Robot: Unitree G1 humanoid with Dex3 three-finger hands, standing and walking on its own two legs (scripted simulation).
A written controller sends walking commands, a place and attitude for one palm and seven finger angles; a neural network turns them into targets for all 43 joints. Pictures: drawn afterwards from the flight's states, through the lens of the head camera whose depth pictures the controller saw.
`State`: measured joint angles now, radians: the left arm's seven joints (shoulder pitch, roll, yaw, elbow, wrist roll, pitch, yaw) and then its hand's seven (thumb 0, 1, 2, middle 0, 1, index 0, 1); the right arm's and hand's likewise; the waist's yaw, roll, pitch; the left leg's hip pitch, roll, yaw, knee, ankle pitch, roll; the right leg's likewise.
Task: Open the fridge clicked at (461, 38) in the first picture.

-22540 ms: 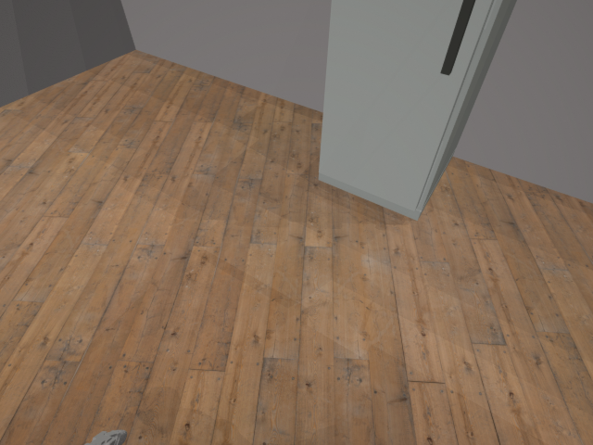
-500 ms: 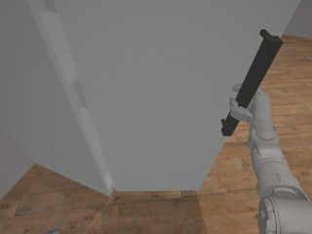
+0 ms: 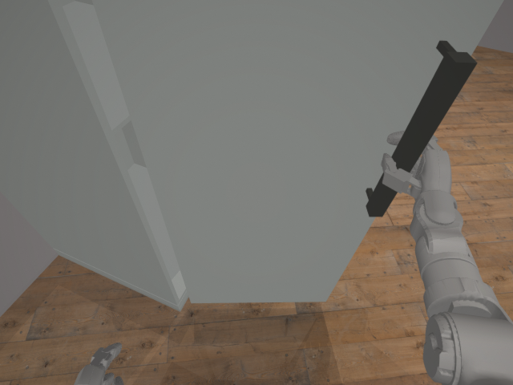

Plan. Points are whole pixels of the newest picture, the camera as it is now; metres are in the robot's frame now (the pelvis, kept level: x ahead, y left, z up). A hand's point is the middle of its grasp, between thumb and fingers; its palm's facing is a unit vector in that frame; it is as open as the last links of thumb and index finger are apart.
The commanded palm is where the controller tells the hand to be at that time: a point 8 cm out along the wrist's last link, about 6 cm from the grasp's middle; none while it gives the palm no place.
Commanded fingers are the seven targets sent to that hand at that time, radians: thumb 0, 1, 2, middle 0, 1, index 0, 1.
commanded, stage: loosen the grip on the handle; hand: right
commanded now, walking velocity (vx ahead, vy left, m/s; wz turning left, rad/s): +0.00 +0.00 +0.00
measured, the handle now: (402, 144) +0.48 -0.20 +0.14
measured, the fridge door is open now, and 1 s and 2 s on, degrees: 66 64 64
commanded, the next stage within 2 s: slip the hand off the handle in 0.60 s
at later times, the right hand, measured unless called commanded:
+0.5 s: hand (398, 181) +0.44 -0.20 +0.08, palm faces +0.20 +0.97 -0.17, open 13.2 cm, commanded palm +0.40 -0.24 +0.09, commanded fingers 0.00 0.55 -0.20 0.25 1.15 0.25 1.15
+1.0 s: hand (427, 190) +0.43 -0.25 +0.08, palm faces +0.24 +0.95 -0.17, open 14.5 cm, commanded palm +0.40 -0.29 +0.08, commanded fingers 0.00 0.55 -0.20 0.25 1.15 0.25 1.15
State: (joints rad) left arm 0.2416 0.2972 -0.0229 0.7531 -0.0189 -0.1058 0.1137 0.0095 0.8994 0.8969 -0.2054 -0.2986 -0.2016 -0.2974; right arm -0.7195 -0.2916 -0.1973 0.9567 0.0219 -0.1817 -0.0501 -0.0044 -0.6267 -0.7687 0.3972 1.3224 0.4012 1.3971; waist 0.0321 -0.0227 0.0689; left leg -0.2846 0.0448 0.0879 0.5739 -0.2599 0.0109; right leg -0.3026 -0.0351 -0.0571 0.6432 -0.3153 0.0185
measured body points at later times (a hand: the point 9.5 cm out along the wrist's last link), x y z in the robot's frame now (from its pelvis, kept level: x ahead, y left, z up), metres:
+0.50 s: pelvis -0.03 -0.03 -0.01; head +0.01 -0.04 +0.43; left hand +0.02 +0.22 -0.12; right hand +0.43 -0.25 +0.10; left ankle +0.03 +0.11 -0.73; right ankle +0.02 -0.12 -0.73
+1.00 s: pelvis +0.01 -0.01 -0.01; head +0.05 -0.01 +0.44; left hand +0.09 +0.27 -0.11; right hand +0.42 -0.30 +0.09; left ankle +0.03 +0.11 -0.73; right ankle +0.02 -0.12 -0.73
